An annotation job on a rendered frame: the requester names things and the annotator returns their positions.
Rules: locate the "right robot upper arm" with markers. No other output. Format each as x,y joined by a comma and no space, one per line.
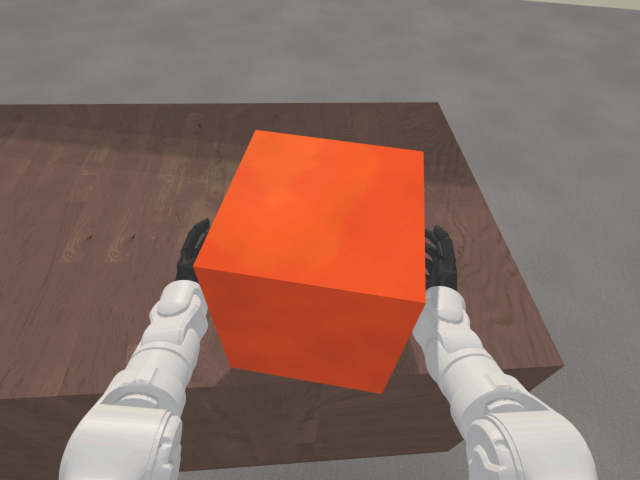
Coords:
534,445

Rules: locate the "robot right hand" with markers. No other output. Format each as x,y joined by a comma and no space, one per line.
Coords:
442,269

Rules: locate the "pedestal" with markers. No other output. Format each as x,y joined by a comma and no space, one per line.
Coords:
96,202

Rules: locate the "left robot forearm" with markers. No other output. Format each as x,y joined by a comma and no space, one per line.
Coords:
162,365

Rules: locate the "carton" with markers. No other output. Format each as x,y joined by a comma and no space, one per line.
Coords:
314,266

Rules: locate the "left robot upper arm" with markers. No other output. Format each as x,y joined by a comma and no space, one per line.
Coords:
126,443

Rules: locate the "robot left hand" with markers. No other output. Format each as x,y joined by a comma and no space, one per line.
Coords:
190,250

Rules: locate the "right robot forearm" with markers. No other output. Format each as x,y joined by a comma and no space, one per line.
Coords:
465,372

